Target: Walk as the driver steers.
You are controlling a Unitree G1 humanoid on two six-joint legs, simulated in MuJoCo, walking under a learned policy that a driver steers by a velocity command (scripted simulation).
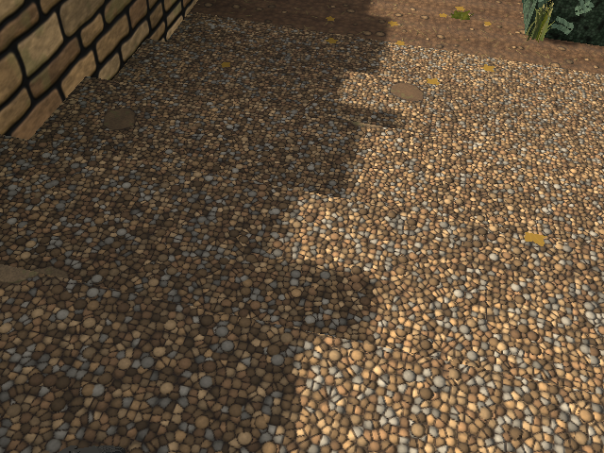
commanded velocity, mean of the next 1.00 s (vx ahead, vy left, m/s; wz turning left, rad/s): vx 0.21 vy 0.00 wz -0.04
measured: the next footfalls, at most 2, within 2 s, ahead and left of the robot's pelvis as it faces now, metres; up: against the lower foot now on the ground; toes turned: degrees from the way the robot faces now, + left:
right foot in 0.04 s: +0.11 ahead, -0.14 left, +0.00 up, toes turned +4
left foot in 0.56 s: +0.43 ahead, +0.20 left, -0.17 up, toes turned +6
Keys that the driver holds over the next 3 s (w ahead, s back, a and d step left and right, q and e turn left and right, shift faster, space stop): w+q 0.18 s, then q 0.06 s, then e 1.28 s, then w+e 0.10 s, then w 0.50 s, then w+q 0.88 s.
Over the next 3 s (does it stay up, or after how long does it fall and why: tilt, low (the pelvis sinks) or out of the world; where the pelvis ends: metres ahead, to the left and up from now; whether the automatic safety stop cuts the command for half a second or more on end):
stays up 1.00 -0.36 -0.31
